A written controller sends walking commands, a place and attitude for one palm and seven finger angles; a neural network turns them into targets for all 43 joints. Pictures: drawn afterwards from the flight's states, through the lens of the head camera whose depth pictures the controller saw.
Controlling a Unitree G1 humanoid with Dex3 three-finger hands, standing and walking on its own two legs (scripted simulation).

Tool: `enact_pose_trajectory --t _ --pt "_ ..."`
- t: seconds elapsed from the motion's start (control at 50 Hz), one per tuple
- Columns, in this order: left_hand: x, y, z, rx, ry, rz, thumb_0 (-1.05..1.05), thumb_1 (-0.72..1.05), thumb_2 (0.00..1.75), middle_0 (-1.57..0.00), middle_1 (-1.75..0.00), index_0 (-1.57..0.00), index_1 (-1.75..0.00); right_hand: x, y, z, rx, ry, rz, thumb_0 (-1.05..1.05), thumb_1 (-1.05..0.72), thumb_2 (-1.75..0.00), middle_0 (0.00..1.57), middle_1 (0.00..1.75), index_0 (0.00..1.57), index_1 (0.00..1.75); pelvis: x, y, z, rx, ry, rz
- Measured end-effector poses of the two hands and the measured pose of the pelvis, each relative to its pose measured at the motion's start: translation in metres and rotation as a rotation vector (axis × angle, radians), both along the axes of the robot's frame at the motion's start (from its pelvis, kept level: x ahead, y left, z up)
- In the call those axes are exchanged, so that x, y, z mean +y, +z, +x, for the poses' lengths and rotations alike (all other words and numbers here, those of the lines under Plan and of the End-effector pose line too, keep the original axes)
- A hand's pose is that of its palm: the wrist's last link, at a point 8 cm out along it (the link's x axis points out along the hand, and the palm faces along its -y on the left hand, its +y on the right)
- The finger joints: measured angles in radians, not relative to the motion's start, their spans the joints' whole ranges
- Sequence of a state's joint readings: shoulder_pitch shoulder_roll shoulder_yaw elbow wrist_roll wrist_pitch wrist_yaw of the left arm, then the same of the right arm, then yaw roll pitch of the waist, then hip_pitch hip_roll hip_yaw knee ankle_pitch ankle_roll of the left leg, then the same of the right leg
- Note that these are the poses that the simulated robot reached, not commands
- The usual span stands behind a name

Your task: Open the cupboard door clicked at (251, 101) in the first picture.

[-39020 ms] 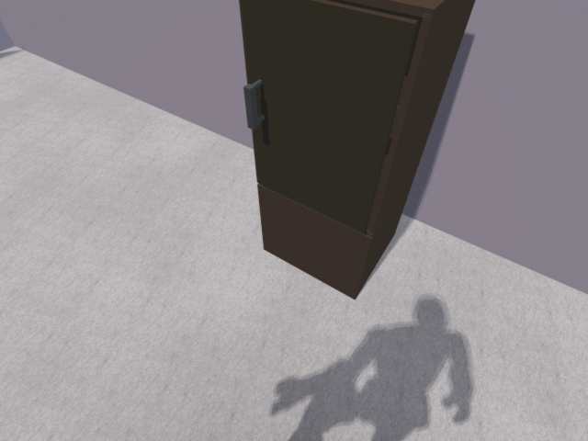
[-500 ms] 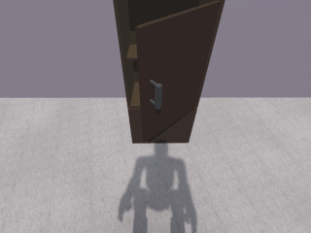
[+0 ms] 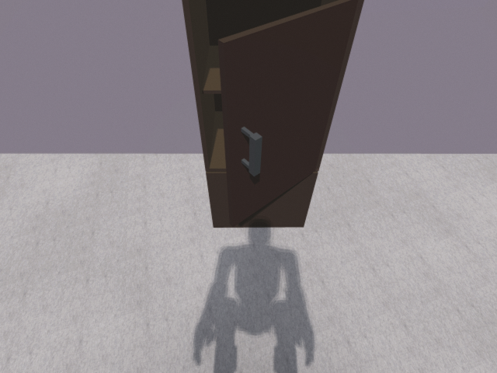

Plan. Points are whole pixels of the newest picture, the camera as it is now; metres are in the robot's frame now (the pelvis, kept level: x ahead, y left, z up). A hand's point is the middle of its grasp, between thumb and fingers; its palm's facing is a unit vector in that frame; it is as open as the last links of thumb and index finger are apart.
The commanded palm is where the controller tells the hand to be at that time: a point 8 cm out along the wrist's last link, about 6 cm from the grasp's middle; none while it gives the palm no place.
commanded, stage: look to check the result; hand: left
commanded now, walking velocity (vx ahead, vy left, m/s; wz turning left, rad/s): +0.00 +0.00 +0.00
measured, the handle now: (250, 151) +0.61 +0.03 -0.02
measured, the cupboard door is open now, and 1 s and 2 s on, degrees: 40 40 40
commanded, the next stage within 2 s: walk to a spot facing it in 0.20 s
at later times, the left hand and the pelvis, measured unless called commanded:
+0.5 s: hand out of the picture +0.01 +0.16 -0.18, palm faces +0.00 -0.99 -0.16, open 7.4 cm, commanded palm none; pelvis +0.01 -0.01 +0.00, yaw -3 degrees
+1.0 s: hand out of the picture +0.10 +0.13 -0.16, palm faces -0.22 -0.94 -0.27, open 7.4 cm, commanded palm none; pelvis +0.01 -0.05 +0.00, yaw -18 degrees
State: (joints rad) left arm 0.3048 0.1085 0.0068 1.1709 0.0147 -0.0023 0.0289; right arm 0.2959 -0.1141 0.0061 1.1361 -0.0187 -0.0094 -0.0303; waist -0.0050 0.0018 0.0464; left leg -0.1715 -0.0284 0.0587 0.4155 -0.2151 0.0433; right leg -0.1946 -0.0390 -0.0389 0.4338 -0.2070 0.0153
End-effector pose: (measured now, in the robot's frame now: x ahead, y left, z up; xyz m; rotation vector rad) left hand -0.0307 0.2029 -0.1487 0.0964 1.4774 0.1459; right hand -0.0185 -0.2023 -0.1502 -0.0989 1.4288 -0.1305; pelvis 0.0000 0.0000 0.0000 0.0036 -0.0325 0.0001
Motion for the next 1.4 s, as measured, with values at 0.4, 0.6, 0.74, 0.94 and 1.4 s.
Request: enact_pose_trajectory --t 0.4,0.6,0.74,0.94,1.4 --pt "-0.002 0.000 0.029 -0.031 -0.018 0.005 0.01 0.91 0.90 -0.20 -0.30 -0.19 -0.30 -0.010 0.002 0.003 0.035 -0.009 -0.014 0.01 -0.91 -0.90 0.20 0.30 0.20 0.30 -0.007 0.001 0.012 0.006 -0.010 -0.001" --pt "0.010 -0.005 0.054 -0.022 -0.084 0.037 0.01 0.91 0.90 -0.20 -0.30 -0.20 -0.30 -0.028 -0.007 0.004 0.002 -0.107 -0.046 0.01 -0.91 -0.90 0.20 0.30 0.20 0.30 -0.013 -0.009 0.008 0.020 -0.099 0.018" --pt "0.005 0.003 0.100 -0.102 -0.170 0.114 0.01 0.91 0.90 -0.20 -0.30 -0.19 -0.30 -0.065 -0.025 0.010 -0.053 -0.160 -0.051 0.01 -0.91 -0.90 0.20 0.30 0.20 0.30 -0.035 -0.021 0.010 0.022 -0.182 0.035" --pt "-0.022 0.020 0.133 -0.146 -0.268 0.118 0.01 0.91 0.90 -0.20 -0.30 -0.20 -0.30 -0.114 0.004 0.056 -0.189 -0.216 -0.104 0.01 -0.91 -0.90 0.20 0.30 0.20 0.30 -0.052 -0.002 0.010 0.046 -0.282 0.050" --pt "0.005 -0.001 0.257 -0.200 -0.552 0.029 0.01 0.91 0.90 -0.20 -0.30 -0.19 -0.30 -0.054 0.034 0.025 -0.205 -0.401 -0.221 0.01 -0.91 -0.90 0.20 0.30 0.20 0.30 -0.001 -0.005 0.044 0.056 -0.553 -0.013"
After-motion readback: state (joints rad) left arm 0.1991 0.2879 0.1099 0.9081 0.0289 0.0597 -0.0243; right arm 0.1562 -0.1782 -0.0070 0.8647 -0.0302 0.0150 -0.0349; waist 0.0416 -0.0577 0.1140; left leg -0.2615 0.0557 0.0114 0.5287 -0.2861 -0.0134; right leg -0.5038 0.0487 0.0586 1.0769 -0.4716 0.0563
